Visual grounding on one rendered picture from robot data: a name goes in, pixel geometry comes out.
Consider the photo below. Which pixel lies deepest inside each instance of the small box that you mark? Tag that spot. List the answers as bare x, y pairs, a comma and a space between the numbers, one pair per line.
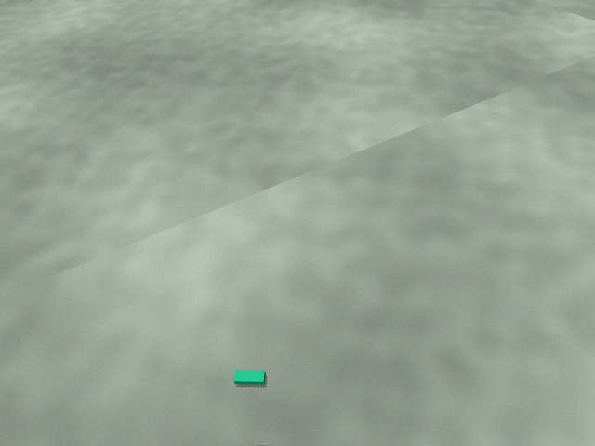
256, 377

